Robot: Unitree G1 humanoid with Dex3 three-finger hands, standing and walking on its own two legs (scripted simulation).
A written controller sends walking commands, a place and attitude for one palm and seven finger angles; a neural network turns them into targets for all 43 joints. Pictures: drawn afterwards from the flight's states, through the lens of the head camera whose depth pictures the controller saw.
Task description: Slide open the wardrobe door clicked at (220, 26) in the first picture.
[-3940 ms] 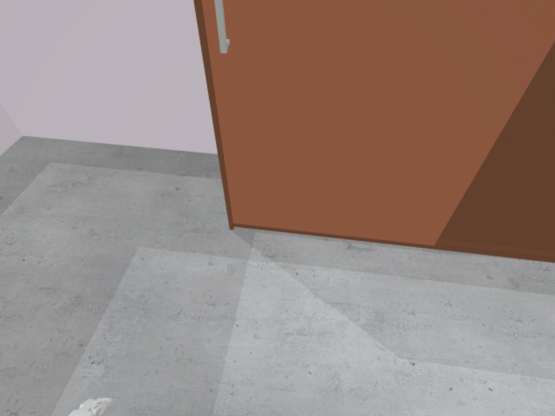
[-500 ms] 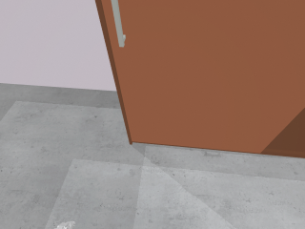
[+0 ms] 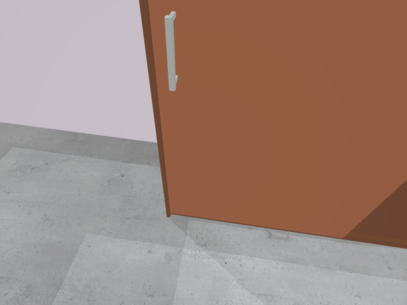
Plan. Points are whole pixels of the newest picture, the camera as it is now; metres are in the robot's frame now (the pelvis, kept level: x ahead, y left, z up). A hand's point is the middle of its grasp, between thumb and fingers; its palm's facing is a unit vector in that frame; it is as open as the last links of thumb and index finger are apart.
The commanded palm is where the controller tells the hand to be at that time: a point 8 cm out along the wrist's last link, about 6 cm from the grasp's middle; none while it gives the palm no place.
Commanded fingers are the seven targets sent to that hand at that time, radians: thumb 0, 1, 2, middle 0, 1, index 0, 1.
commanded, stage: take the last steps up to it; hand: left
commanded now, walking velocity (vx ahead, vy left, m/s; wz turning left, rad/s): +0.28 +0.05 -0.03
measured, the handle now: (172, 53) +0.65 +0.15 +0.18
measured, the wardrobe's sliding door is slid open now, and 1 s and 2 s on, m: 0.00 0.00 0.00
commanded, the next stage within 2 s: come to a stop and stand still in 0.34 s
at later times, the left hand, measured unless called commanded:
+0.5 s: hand (148, 256) +0.26 +0.16 -0.17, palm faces -0.06 -0.98 -0.20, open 7.4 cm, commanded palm none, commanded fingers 0.00 0.90 0.90 -0.20 -0.30 -0.20 -0.30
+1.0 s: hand (100, 285) +0.19 +0.26 -0.18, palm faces +0.07 -0.96 -0.29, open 7.3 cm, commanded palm none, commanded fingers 0.00 0.90 0.90 -0.20 -0.30 -0.20 -0.30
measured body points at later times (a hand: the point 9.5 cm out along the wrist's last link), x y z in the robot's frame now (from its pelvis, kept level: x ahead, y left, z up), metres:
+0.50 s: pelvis +0.16 +0.00 -0.01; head +0.18 -0.02 +0.43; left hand +0.27 +0.21 -0.15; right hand +0.04 -0.18 -0.18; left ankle +0.04 +0.11 -0.73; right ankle +0.24 -0.09 -0.74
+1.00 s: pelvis +0.14 +0.05 -0.02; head +0.13 +0.05 +0.43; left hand +0.19 +0.31 -0.16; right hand +0.23 -0.20 -0.15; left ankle +0.13 +0.15 -0.74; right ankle +0.24 -0.09 -0.73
